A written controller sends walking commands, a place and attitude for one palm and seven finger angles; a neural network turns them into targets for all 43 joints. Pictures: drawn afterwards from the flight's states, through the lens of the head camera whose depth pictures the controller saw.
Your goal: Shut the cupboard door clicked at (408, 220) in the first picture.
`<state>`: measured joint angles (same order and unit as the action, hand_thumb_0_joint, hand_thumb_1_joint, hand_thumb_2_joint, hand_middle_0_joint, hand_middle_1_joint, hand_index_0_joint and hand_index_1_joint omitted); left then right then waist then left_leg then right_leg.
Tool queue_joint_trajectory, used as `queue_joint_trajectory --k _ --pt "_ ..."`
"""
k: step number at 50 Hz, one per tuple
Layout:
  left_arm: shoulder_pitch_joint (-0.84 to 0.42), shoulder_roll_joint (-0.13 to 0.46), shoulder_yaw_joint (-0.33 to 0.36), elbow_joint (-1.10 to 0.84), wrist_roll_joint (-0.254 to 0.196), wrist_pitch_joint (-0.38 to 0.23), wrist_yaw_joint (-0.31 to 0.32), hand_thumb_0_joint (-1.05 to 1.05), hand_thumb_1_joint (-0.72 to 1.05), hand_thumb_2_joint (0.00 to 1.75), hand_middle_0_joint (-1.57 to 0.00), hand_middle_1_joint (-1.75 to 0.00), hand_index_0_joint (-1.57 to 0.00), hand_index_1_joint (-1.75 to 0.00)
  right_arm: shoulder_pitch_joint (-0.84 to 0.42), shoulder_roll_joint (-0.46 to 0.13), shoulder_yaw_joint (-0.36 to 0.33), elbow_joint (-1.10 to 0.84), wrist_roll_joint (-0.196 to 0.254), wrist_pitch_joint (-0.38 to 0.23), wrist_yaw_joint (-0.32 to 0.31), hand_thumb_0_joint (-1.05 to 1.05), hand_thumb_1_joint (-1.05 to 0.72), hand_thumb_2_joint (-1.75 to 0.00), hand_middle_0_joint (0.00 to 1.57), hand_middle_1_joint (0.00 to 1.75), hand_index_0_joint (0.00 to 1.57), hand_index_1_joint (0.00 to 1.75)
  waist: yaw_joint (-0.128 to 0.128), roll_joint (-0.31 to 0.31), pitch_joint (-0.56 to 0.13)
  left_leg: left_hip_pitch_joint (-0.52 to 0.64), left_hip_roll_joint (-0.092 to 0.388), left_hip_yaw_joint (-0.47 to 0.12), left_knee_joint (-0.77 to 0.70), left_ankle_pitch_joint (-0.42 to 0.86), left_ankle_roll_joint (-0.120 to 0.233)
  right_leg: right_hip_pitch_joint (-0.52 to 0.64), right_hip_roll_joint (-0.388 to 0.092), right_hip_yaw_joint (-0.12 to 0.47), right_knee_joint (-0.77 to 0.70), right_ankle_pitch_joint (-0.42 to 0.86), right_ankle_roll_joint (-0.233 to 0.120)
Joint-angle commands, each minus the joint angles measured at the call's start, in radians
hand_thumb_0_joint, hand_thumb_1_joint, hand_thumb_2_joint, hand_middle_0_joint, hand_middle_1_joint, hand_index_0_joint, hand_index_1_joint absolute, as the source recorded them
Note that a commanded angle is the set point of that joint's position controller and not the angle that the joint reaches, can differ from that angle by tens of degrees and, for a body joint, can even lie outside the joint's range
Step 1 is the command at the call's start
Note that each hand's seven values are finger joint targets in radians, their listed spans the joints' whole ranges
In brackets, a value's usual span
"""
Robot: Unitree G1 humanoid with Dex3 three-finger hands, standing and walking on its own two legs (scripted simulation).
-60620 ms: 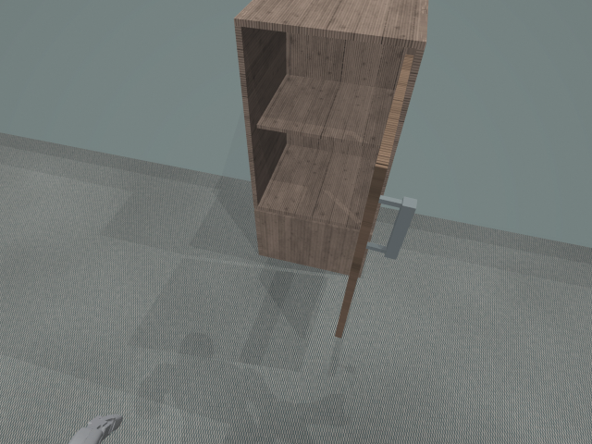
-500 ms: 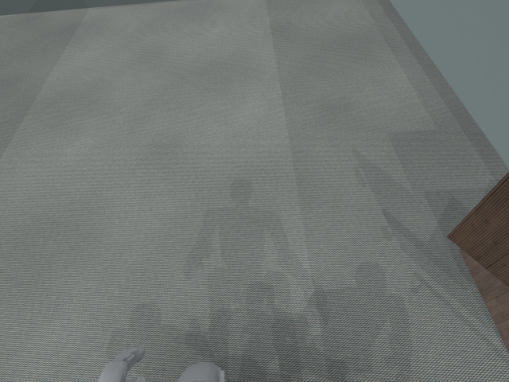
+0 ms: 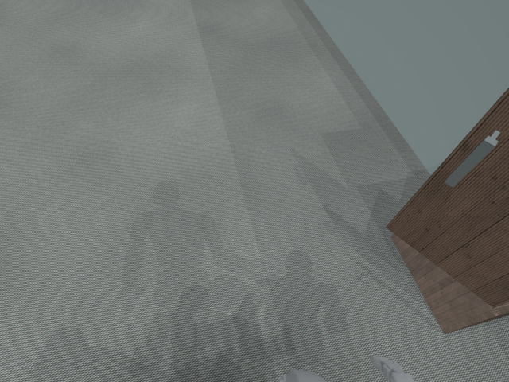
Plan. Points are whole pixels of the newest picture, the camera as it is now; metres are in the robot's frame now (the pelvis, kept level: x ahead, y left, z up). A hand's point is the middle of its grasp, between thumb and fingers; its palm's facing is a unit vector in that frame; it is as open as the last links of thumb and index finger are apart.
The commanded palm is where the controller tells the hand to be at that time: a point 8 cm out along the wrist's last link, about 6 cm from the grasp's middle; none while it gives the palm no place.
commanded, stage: turn to face it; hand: left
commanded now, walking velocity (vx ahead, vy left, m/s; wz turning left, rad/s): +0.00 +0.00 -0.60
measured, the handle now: (472, 158) +0.64 -0.46 -0.03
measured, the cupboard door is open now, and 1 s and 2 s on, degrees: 32 32 32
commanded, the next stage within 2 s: take the last steps up to it in 1.02 s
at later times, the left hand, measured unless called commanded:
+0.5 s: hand (200, 359) +0.17 +0.10 -0.14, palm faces -0.29 -0.91 -0.29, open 7.4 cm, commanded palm none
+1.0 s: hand (197, 328) +0.22 +0.12 -0.17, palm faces -0.46 -0.86 -0.22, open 7.4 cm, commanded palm none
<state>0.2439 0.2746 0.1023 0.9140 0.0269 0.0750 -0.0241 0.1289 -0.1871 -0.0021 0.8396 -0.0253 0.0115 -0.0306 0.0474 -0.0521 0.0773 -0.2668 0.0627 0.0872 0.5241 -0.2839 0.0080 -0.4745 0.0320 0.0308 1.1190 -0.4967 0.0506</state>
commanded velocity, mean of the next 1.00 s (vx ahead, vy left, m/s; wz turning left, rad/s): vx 0.00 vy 0.00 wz -0.49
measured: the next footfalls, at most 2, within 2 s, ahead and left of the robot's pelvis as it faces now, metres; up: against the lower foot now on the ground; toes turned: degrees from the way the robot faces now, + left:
right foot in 0.30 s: +0.02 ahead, -0.15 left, +0.00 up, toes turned -16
left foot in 0.82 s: +0.14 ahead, +0.05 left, +0.00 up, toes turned -26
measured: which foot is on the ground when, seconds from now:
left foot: down 0.00-0.30, up 0.32-0.80, down 0.82-1.00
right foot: up 0.00-0.28, down 0.30-0.82, up 0.84-1.00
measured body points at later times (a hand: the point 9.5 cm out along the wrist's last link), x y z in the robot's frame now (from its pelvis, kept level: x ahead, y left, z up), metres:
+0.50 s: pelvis +0.01 -0.06 +0.00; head +0.05 -0.11 +0.45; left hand +0.18 +0.15 -0.12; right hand -0.01 -0.34 -0.16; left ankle +0.03 +0.11 -0.65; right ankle -0.02 -0.14 -0.74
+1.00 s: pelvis +0.06 -0.03 +0.00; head +0.11 -0.03 +0.45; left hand +0.25 +0.17 -0.15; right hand +0.02 -0.29 -0.12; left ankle +0.10 +0.06 -0.74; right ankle -0.05 -0.13 -0.66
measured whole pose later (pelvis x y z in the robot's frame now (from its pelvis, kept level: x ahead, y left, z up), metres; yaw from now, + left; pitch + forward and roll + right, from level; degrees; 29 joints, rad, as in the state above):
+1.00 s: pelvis +0.06 -0.03 +0.00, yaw -32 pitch +2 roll -2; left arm 0.21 0.27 0.09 0.91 0.02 0.07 -0.02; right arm 0.18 -0.19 0.00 0.88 -0.03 0.02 -0.03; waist 0.03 -0.03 0.07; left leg -0.24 0.06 0.08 0.49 -0.28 0.02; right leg -0.46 0.02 0.02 1.06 -0.48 0.04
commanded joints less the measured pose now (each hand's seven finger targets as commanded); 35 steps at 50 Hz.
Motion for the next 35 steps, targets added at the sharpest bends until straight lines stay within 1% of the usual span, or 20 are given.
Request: queue_joint_trajectory --k 1,4,6,9,11,12,13,14,15,16,17,18,19,20,21,22,26,30,31,35 --pt "-0.020 0.047 0.011 -0.095 -0.006 -0.012 -0.011 0.00 0.90 0.90 -0.20 -0.30 -0.20 -0.30 0.079 -0.207 -0.063 -0.040 -0.003 -0.018 -0.024 0.00 -0.90 -0.90 0.20 0.30 0.20 0.30 -0.052 0.244 -0.135 0.218 0.257 -0.098 -0.146 0.588 0.116 -0.094 -0.056 -0.028 0.041 0.046 0.021" --pt "-0.067 0.037 0.004 -0.113 -0.005 -0.010 -0.017 0.00 0.90 0.90 -0.20 -0.30 -0.20 -0.30 0.115 -0.218 -0.072 -0.020 -0.002 -0.015 -0.018 0.00 -0.90 -0.90 0.20 0.30 0.20 0.30 -0.073 0.251 -0.123 0.226 0.271 -0.063 -0.145 0.538 0.119 -0.068 -0.068 -0.070 -0.084 0.049 0.018" --pt "-0.085 0.023 0.000 -0.119 -0.006 -0.010 -0.020 0.00 0.90 0.90 -0.20 -0.30 -0.20 -0.30 0.111 -0.234 -0.079 -0.012 -0.005 -0.011 -0.011 0.00 -0.90 -0.90 0.20 0.30 0.20 0.30 -0.074 0.266 -0.110 0.187 0.281 -0.024 -0.145 0.489 0.117 -0.012 -0.068 -0.094 -0.182 0.058 0.010" --pt "-0.091 0.028 -0.003 -0.122 -0.004 -0.017 -0.021 0.00 0.90 0.90 -0.20 -0.30 -0.20 -0.30 0.113 -0.248 -0.089 -0.002 -0.006 -0.007 -0.002 0.00 -0.90 -0.90 0.20 0.30 0.20 0.30 -0.079 0.302 -0.089 0.138 0.293 -0.008 -0.124 0.423 0.109 0.062 -0.049 -0.132 -0.293 0.063 -0.007" --pt "-0.069 0.034 -0.003 -0.120 -0.007 -0.021 -0.019 0.00 0.90 0.90 -0.20 -0.30 -0.20 -0.30 0.090 -0.262 -0.093 0.000 -0.007 -0.005 0.001 0.00 -0.90 -0.90 0.20 0.30 0.20 0.30 -0.057 0.291 -0.093 0.108 0.304 0.009 -0.084 0.378 0.091 0.135 -0.045 -0.135 -0.398 0.110 -0.025" --pt "-0.035 0.044 0.001 -0.110 -0.006 -0.026 -0.018 0.00 0.90 0.90 -0.20 -0.30 -0.20 -0.30 0.080 -0.264 -0.095 -0.002 -0.004 -0.004 0.002 0.00 -0.90 -0.90 0.20 0.30 0.20 0.30 -0.036 0.265 -0.103 0.076 0.288 0.031 -0.025 0.346 0.061 0.211 -0.039 -0.142 -0.496 0.188 -0.035" --pt "0.034 0.076 0.009 -0.091 -0.004 -0.035 -0.016 0.00 0.90 0.90 -0.20 -0.30 -0.20 -0.30 0.064 -0.259 -0.095 -0.005 0.002 -0.003 0.005 0.00 -0.90 -0.90 0.20 0.30 0.20 0.30 0.005 0.189 -0.139 0.018 0.248 0.074 0.104 0.284 0.013 0.339 -0.052 -0.118 -0.635 0.319 -0.053" --pt "0.091 0.198 0.027 -0.078 0.008 -0.053 -0.003 0.00 0.90 0.90 -0.20 -0.30 -0.20 -0.30 0.080 -0.187 -0.081 -0.029 0.014 0.002 0.013 0.00 -0.90 -0.90 0.20 0.30 0.20 0.30 0.033 -0.123 -0.167 -0.176 0.127 0.140 0.341 -0.021 -0.059 0.494 -0.258 0.167 -0.781 0.490 -0.126" --pt "0.130 0.269 0.038 -0.063 -0.004 -0.057 0.015 0.00 0.90 0.90 -0.20 -0.30 -0.20 -0.30 0.008 -0.147 -0.064 -0.078 0.010 0.008 0.011 0.00 -0.90 -0.90 0.20 0.30 0.20 0.30 0.061 -0.266 -0.139 -0.349 0.010 0.057 0.566 -0.393 -0.089 0.464 -0.433 0.423 -0.784 0.865 -0.234" --pt "0.132 0.261 0.032 -0.063 -0.010 -0.054 0.027 0.00 0.90 0.90 -0.20 -0.30 -0.20 -0.30 0.014 -0.171 -0.061 -0.070 0.013 0.021 0.003 0.00 -0.90 -0.90 0.20 0.30 0.20 0.30 0.048 -0.200 -0.148 -0.355 0.038 -0.072 0.666 -0.351 -0.077 0.419 -0.443 0.385 -0.788 0.790 -0.283" --pt "0.060 0.207 0.027 -0.081 -0.011 -0.056 0.034 0.00 0.90 0.90 -0.20 -0.30 -0.20 -0.30 0.010 -0.168 -0.067 -0.052 0.013 0.021 0.000 0.00 -0.90 -0.90 0.20 0.30 0.20 0.30 0.019 -0.175 -0.108 -0.401 0.051 -0.107 0.696 -0.267 -0.078 0.392 -0.381 0.358 -0.807 0.676 -0.265" --pt "0.000 0.187 0.022 -0.095 -0.011 -0.056 0.036 0.00 0.90 0.90 -0.20 -0.30 -0.20 -0.30 0.014 -0.169 -0.070 -0.043 0.011 0.020 0.001 0.00 -0.90 -0.90 0.20 0.30 0.20 0.30 -0.005 -0.203 -0.100 -0.416 0.055 -0.111 0.707 -0.209 -0.087 0.382 -0.341 0.346 -0.803 0.631 -0.247" --pt "-0.042 0.154 0.011 -0.102 -0.015 -0.055 0.039 0.00 0.90 0.90 -0.20 -0.30 -0.20 -0.30 0.024 -0.184 -0.073 -0.022 0.008 0.018 0.004 0.00 -0.90 -0.90 0.20 0.30 0.20 0.30 -0.022 -0.166 -0.113 -0.387 0.066 -0.113 0.698 -0.139 -0.095 0.382 -0.295 0.270 -0.774 0.679 -0.228" --pt "-0.052 0.133 0.004 -0.109 -0.016 -0.062 0.040 0.00 0.90 0.90 -0.20 -0.30 -0.20 -0.30 0.051 -0.175 -0.069 -0.010 0.006 0.016 0.008 0.00 -0.90 -0.90 0.20 0.30 0.20 0.30 -0.041 -0.145 -0.141 -0.367 0.061 -0.106 0.671 -0.102 -0.103 0.402 -0.268 0.207 -0.748 0.769 -0.219" --pt "-0.045 0.128 0.001 -0.110 -0.017 -0.067 0.038 0.00 0.90 0.90 -0.20 -0.30 -0.20 -0.30 0.065 -0.163 -0.068 -0.003 0.007 0.019 0.010 0.00 -0.90 -0.90 0.20 0.30 0.20 0.30 -0.047 -0.106 -0.164 -0.339 0.049 -0.093 0.648 -0.080 -0.109 0.400 -0.249 0.177 -0.736 0.814 -0.214" --pt "-0.035 0.130 0.002 -0.106 -0.015 -0.069 0.037 0.00 0.90 0.90 -0.20 -0.30 -0.20 -0.30 0.070 -0.156 -0.066 0.001 0.007 0.019 0.010 0.00 -0.90 -0.90 0.20 0.30 0.20 0.30 -0.047 -0.084 -0.180 -0.323 0.039 -0.087 0.615 -0.076 -0.113 0.413 -0.245 0.172 -0.726 0.836 -0.216" --pt "0.015 0.140 0.003 -0.086 -0.014 -0.070 0.034 0.00 0.90 0.90 -0.20 -0.30 -0.20 -0.30 0.030 -0.144 -0.066 -0.008 0.009 0.025 0.010 0.00 -0.90 -0.90 0.20 0.30 0.20 0.30 -0.027 -0.051 -0.155 -0.334 0.017 -0.086 0.558 -0.061 -0.121 0.411 -0.241 0.223 -0.740 0.813 -0.230" --pt "0.017 0.140 0.007 -0.085 -0.007 -0.068 0.035 0.00 0.90 0.90 -0.20 -0.30 -0.20 -0.30 0.003 -0.145 -0.067 -0.025 0.011 0.022 0.009 0.00 -0.90 -0.90 0.20 0.30 0.20 0.30 -0.024 -0.075 -0.134 -0.329 0.004 -0.097 0.487 -0.086 -0.117 0.403 -0.243 0.287 -0.756 0.717 -0.247" --pt "0.023 0.138 0.008 -0.084 -0.006 -0.066 0.036 0.00 0.90 0.90 -0.20 -0.30 -0.20 -0.30 -0.016 -0.145 -0.067 -0.030 0.012 0.022 0.008 0.00 -0.90 -0.90 0.20 0.30 0.20 0.30 -0.016 -0.086 -0.131 -0.314 -0.002 -0.096 0.460 -0.097 -0.113 0.391 -0.242 0.310 -0.755 0.710 -0.252" --pt "0.021 0.149 0.018 -0.079 0.001 -0.061 0.042 0.00 0.90 0.90 -0.20 -0.30 -0.20 -0.30 -0.026 -0.131 -0.063 -0.045 0.021 0.008 0.003 0.00 -0.90 -0.90 0.20 0.30 0.20 0.30 -0.013 -0.101 -0.150 -0.217 -0.032 -0.096 0.268 -0.147 -0.094 0.387 -0.246 0.377 -0.705 0.791 -0.262"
